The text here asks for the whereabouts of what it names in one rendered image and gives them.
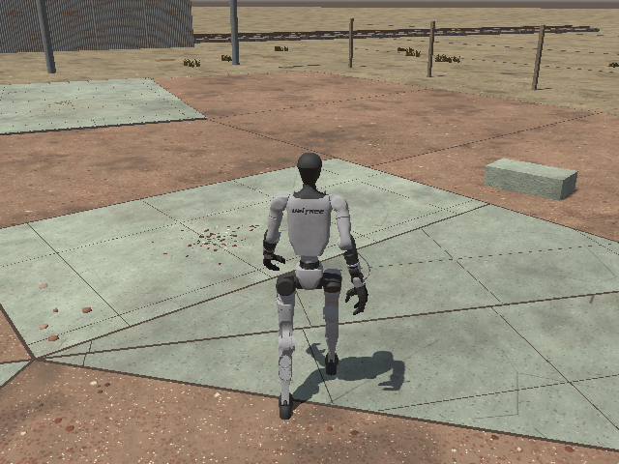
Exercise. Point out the robot left thigh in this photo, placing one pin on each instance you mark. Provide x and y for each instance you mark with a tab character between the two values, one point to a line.
286	290

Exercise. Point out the right robot hand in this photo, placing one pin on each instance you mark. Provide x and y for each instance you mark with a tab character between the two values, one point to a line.
362	293

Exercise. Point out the right robot forearm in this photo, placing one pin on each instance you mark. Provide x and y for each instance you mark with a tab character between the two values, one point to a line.
353	265

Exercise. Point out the left robot hand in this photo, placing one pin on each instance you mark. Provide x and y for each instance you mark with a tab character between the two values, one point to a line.
270	266

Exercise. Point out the robot right upper arm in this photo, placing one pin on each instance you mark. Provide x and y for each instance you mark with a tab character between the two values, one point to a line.
339	204

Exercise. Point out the robot left upper arm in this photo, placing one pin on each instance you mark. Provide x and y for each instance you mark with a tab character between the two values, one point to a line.
275	216

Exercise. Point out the robot right shin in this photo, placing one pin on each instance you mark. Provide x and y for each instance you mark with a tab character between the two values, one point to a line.
332	335

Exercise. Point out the left robot forearm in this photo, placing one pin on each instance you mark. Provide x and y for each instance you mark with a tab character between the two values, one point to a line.
268	249

